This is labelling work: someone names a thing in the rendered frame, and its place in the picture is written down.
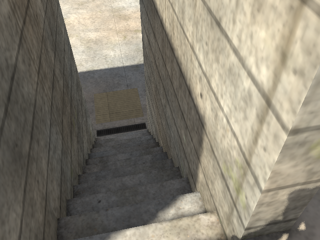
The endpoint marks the stairs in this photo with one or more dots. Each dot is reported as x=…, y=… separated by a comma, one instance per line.
x=130, y=190

